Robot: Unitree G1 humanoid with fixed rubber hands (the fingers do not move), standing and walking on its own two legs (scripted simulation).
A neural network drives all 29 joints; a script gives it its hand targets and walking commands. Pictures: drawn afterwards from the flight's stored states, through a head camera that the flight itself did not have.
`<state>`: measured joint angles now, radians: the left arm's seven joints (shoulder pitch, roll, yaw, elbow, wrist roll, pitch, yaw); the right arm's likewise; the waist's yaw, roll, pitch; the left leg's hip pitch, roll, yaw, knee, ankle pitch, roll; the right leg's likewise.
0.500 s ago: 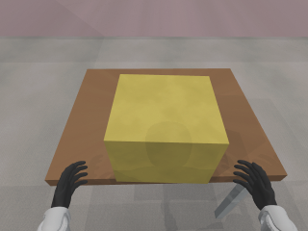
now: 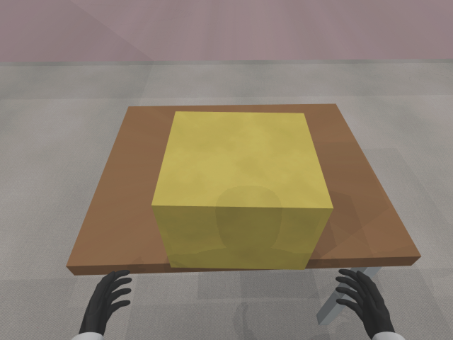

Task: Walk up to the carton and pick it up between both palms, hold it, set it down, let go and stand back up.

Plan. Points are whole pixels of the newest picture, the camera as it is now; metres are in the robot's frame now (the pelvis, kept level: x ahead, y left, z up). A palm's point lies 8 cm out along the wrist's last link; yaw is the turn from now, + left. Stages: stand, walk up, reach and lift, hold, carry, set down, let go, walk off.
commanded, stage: set down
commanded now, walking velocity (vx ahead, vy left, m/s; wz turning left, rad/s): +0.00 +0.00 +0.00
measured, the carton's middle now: (238, 188) +0.43 -0.01 +0.00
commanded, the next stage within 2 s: let go in 0.70 s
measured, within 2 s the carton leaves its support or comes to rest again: neither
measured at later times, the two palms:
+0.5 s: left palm (103, 328) +0.16 +0.23 -0.06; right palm (356, 320) +0.17 -0.22 -0.07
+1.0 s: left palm (110, 322) +0.18 +0.23 -0.07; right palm (360, 329) +0.16 -0.23 -0.08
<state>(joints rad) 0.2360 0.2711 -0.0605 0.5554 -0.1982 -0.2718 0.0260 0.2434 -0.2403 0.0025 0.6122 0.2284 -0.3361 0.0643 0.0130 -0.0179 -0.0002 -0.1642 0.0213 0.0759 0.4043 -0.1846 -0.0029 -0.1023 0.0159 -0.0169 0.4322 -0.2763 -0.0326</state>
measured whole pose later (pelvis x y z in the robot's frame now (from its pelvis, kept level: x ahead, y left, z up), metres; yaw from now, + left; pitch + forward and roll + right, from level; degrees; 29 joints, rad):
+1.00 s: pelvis +0.02 +0.00 +0.00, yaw -1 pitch -3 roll +1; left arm 0.19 0.21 0.02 0.53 0.00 0.10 -0.01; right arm 0.17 -0.18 -0.01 0.75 -0.02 -0.22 0.02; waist 0.01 -0.02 0.06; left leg -0.12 0.03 0.09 0.36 -0.19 -0.01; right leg -0.05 0.02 0.00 0.38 -0.27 -0.03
